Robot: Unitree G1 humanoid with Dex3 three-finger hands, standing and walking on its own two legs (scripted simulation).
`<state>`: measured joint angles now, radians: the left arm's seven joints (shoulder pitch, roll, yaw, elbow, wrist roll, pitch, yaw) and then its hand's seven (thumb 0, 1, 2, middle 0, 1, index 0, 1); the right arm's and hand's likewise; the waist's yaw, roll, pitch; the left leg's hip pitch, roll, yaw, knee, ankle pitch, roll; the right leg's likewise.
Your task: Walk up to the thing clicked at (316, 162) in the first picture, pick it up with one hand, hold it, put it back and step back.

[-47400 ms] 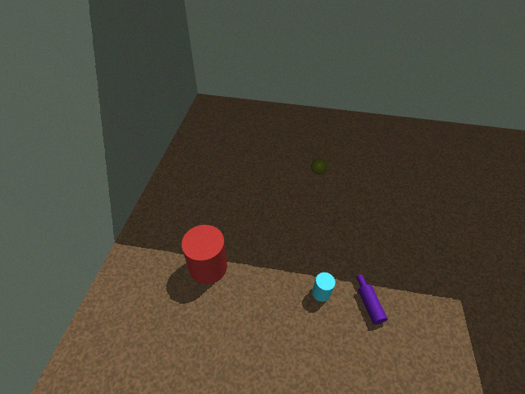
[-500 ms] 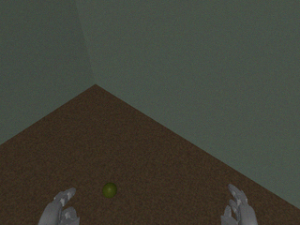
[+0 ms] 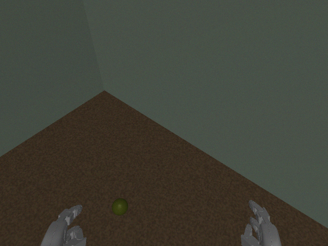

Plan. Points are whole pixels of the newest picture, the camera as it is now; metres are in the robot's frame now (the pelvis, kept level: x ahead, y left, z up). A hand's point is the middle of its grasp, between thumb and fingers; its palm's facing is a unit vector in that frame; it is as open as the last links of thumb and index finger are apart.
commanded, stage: home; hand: left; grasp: from above
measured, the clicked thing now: (120, 206) +0.45 +0.22 -0.67
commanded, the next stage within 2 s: stand in 0.02 s
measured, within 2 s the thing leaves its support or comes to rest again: neither
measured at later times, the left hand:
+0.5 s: hand out of the picture +0.08 +0.24 -0.11, palm faces +0.04 -0.94 -0.34, open 7.4 cm
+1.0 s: hand out of the picture +0.03 +0.24 -0.10, palm faces +0.05 -0.94 -0.34, open 7.3 cm
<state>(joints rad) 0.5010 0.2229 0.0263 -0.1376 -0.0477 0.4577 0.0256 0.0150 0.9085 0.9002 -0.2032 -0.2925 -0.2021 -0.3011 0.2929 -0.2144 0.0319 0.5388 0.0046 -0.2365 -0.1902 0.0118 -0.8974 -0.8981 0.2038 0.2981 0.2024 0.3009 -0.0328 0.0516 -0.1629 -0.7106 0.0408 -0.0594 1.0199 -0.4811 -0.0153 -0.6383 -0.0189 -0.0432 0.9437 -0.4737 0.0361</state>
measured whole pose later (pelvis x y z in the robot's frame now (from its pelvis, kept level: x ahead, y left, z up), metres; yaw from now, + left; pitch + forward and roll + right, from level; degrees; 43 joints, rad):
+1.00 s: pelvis -0.01 +0.00 +0.06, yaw +2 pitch -4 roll +0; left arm 0.18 0.30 0.03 1.11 0.04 0.00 0.03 0.01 0.91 0.90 -0.21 -0.30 -0.20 -0.30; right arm 0.14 -0.30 -0.03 1.10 -0.03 0.01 -0.02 0.00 -0.90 -0.90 0.20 0.30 0.20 0.30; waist 0.02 0.02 0.06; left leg -0.16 0.00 -0.04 0.43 -0.20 0.00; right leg -0.10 -0.06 -0.05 0.39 -0.22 0.05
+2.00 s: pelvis +0.00 -0.01 +0.07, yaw +2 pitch -3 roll +0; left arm 0.12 0.32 0.03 1.15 0.02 0.00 0.01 0.01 0.91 0.90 -0.21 -0.30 -0.21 -0.30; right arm 0.11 -0.33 -0.01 1.14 -0.02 0.00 -0.01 0.00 -0.90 -0.90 0.20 0.30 0.20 0.30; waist 0.01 0.01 0.06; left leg -0.13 0.01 -0.04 0.36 -0.17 -0.02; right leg -0.08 -0.04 -0.05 0.32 -0.19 0.03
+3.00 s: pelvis -0.04 +0.03 +0.05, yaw +2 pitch -1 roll -1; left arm 0.00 0.40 0.08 0.92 0.01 0.06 0.03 0.01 0.91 0.90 -0.21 -0.30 -0.20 -0.30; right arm 0.13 -0.37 -0.05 0.97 -0.02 0.04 0.01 0.00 -0.90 -0.90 0.20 0.30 0.20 0.30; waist -0.02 -0.04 0.21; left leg -0.30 -0.04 -0.03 0.66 -0.33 0.05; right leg -0.41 0.03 0.13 0.92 -0.54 -0.02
